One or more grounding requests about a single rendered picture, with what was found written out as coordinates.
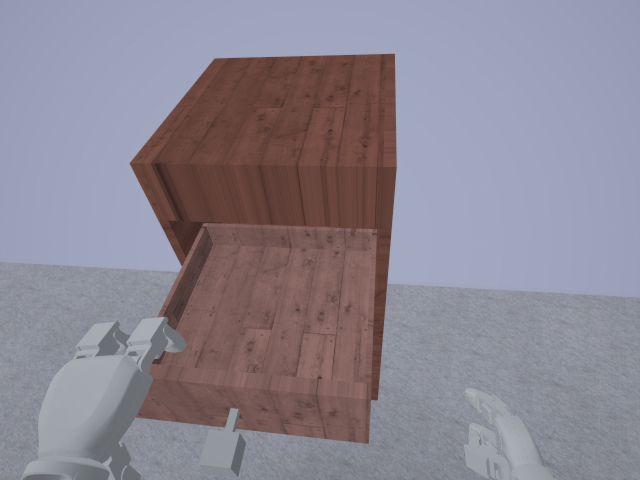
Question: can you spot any robot left hand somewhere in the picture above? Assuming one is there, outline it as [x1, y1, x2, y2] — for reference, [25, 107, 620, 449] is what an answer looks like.
[38, 317, 186, 480]

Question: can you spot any cabinet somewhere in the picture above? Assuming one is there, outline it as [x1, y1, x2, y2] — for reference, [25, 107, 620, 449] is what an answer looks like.
[130, 54, 397, 400]

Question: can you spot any handle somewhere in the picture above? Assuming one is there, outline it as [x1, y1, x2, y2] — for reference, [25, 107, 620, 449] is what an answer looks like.
[199, 408, 246, 477]

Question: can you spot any left robot forearm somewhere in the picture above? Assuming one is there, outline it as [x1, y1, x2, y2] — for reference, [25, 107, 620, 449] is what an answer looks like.
[21, 456, 110, 480]

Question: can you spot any robot right hand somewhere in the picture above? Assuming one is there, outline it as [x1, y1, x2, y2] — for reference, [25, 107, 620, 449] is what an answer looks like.
[464, 388, 545, 480]

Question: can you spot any drawer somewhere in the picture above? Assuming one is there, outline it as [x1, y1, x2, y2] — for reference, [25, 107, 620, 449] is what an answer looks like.
[136, 223, 377, 444]

